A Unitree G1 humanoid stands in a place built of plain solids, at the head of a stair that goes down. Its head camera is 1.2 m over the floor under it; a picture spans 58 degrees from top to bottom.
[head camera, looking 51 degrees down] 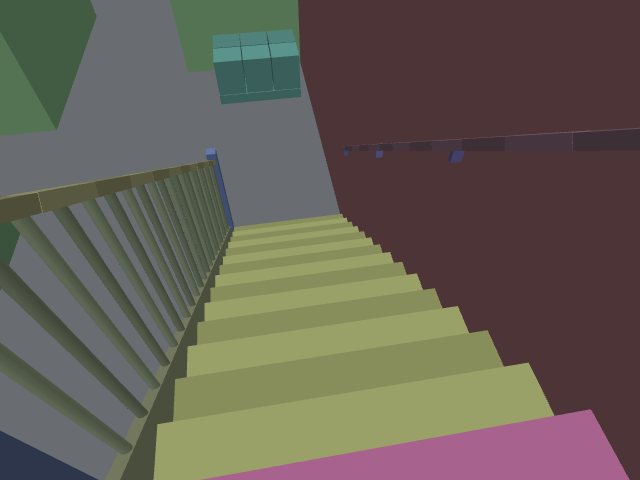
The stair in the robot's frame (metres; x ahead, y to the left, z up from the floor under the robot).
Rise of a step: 0.17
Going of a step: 0.21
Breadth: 1.20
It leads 9 degrees to the left of straight ahead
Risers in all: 15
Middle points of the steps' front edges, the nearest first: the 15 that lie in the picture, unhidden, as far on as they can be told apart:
0.28 -0.14 0.00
0.49 -0.10 -0.17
0.69 -0.07 -0.34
0.90 -0.03 -0.51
1.11 0.00 -0.68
1.31 0.04 -0.84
1.52 0.07 -1.01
1.72 0.10 -1.18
1.93 0.14 -1.35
2.13 0.17 -1.52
2.34 0.21 -1.69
2.55 0.24 -1.86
2.75 0.28 -2.03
2.96 0.31 -2.20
3.16 0.34 -2.37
